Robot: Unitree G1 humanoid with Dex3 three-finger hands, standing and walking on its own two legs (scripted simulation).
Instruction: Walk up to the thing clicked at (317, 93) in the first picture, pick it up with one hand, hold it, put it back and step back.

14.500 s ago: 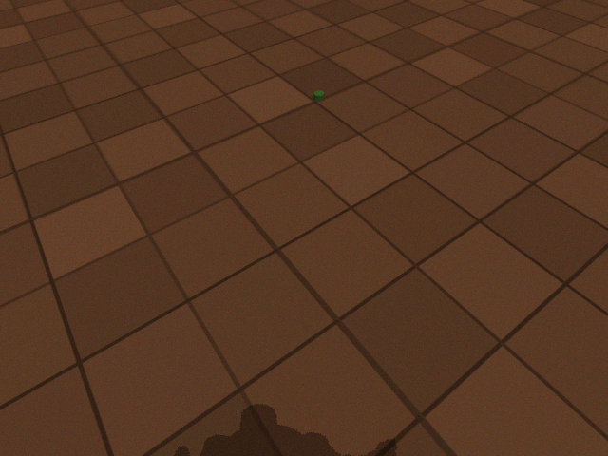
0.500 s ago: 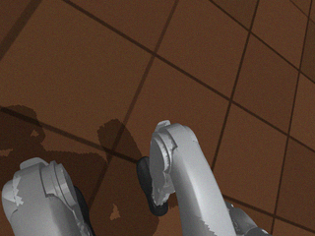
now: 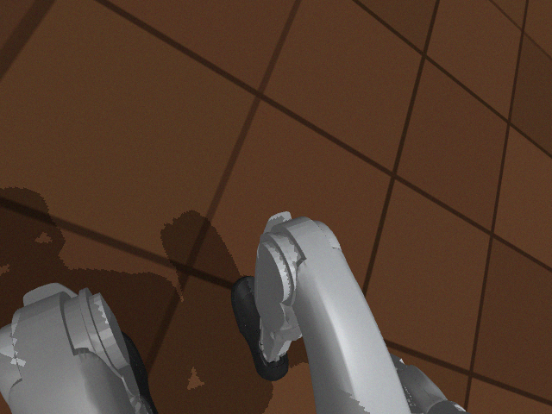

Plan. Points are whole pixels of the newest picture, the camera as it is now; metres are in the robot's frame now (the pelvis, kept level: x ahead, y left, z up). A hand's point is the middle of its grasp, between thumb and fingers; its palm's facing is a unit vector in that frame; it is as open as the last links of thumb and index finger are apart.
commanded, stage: approach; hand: left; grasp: from above
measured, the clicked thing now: out of the picture +0.53 +0.35 -0.30
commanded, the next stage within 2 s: rest palm in 0.44 s
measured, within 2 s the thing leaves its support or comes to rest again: neither
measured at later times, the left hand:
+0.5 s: hand out of the picture +0.48 +0.35 -0.18, palm faces -0.51 -0.13 -0.85, open 14.0 cm
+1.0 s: hand out of the picture +0.50 +0.33 -0.22, palm faces -0.47 -0.11 -0.87, open 14.0 cm
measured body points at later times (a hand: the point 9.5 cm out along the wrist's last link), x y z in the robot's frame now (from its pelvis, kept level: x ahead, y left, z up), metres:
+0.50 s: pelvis -0.01 +0.00 +0.00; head +0.27 +0.10 +0.34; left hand +0.51 +0.36 -0.13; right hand +0.04 -0.27 -0.07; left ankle +0.07 +0.12 -0.28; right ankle +0.11 -0.12 -0.28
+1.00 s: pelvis +0.00 +0.00 +0.00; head +0.29 +0.11 +0.32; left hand +0.52 +0.33 -0.17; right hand +0.03 -0.25 -0.06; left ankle +0.07 +0.12 -0.28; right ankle +0.11 -0.12 -0.28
